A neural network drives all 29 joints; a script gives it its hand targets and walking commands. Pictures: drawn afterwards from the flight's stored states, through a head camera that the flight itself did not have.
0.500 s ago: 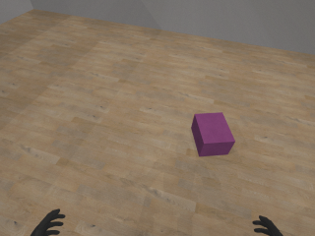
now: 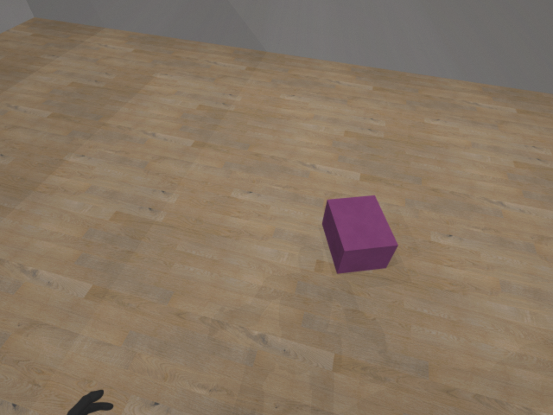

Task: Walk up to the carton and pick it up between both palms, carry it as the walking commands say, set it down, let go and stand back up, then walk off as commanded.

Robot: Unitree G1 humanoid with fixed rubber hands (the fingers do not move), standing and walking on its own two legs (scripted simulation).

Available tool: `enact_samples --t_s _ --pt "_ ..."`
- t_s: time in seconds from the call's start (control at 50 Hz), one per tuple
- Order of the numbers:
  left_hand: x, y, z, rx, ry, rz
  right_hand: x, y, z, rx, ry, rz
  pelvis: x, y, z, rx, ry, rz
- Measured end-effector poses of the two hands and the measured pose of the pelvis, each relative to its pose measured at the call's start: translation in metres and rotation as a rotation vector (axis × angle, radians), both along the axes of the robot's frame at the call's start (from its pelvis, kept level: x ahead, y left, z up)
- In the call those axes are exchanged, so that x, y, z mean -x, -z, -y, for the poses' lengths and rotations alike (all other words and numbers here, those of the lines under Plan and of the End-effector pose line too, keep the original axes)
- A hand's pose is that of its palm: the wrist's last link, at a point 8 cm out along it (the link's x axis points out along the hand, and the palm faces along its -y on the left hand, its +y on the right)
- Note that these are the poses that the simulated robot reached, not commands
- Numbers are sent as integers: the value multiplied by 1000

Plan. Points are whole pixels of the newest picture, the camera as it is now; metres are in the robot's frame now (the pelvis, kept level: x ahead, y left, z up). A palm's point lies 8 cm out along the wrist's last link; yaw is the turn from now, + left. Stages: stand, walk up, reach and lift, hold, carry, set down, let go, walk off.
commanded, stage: walk up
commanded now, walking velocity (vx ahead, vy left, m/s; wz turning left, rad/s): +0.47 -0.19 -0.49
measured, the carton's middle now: (356, 233) +0.95 -0.32 -0.69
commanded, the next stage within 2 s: none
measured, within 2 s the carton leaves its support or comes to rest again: neither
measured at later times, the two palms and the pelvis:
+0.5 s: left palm (194, 389) +0.18 +0.14 -0.11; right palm (501, 355) +0.27 -0.38 -0.12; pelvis +0.18 -0.12 +0.00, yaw -12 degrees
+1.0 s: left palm (242, 221) +0.55 +0.11 -0.15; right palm (484, 321) +0.32 -0.36 -0.11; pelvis +0.42 -0.12 +0.00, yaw -14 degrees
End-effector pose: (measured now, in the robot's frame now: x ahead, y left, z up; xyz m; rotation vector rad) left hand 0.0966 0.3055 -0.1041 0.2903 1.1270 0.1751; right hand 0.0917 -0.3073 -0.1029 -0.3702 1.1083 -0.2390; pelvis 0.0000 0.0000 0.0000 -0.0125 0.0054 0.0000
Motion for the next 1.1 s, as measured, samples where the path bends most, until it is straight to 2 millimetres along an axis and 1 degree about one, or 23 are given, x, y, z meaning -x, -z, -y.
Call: enact_samples --t_s 0.08,0.14,0.2,0.24,0.26,0.28,0.32,0.36,0.4,0.46,0.52,0.58,0.62,0.68,0.72,0.74,0.78,0.86,0.92,0.96,1.0,1.04,1.1 --pt "-32 4 36 55 78 1 48 2 22 -4 99 -93 -14 -2 19 13 51 7" --pt "-61 8 71 81 128 7 71 9 36 -36 160 -146 -31 0 38 17 88 18" --pt "-93 13 108 74 178 21 77 26 51 -87 203 -181 -53 9 62 12 121 20" --pt "-112 23 128 49 197 43 72 45 64 -115 213 -193 -70 24 83 -9 132 17" --pt "-116 29 135 34 192 47 64 55 70 -126 208 -193 -76 31 91 -15 142 17" --pt "-115 32 141 26 182 32 51 60 74 -138 201 -181 -82 33 96 -13 148 19" --pt "-103 31 151 22 155 -24 12 58 77 -164 180 -119 -96 27 104 -13 155 21" --pt "-92 25 158 23 117 -78 -34 49 76 -196 154 -40 -112 17 110 -16 166 22" --pt "-85 18 162 23 84 -118 -79 39 74 -224 128 24 -129 8 115 -23 179 17" --pt "-82 11 165 18 44 -170 -140 26 72 -248 94 92 -157 0 120 -35 201 9" --pt "-87 9 165 17 14 -225 -197 17 70 -257 65 144 -187 -2 122 -36 220 3" --pt "-102 13 165 21 2 -278 -254 11 66 -257 38 189 -220 1 120 -30 233 -2" --pt "-118 18 162 24 -2 -310 -292 8 62 -249 25 215 -245 4 117 -26 239 -6" --pt "-153 33 153 30 -1 -348 -342 9 59 -219 21 241 -288 15 110 -23 247 -12" --pt "-185 49 145 36 14 -364 -363 17 61 -178 43 254 -317 28 103 -8 259 -11" --pt "-205 55 142 39 26 -360 -364 21 62 -158 62 238 -328 30 101 -9 258 -9" --pt "-251 60 141 45 57 -316 -350 24 65 -136 115 168 -346 28 99 -10 268 -2" --pt "-347 55 153 69 155 -211 -299 20 64 -117 244 4 -376 13 99 2 268 7" --pt "-403 51 167 91 196 -154 -262 14 59 -109 326 -112 -395 6 105 20 255 11" --pt "-431 48 178 110 214 -126 -243 10 56 -111 369 -175 -405 3 110 28 250 14" --pt "-454 45 192 129 231 -105 -233 8 55 -116 403 -215 -415 1 116 30 252 17" --pt "-474 42 207 145 248 -89 -230 7 56 -124 428 -232 -424 -1 124 31 257 20" --pt "-499 37 234 164 276 -65 -238 8 62 -146 448 -223 -438 -3 138 30 268 24"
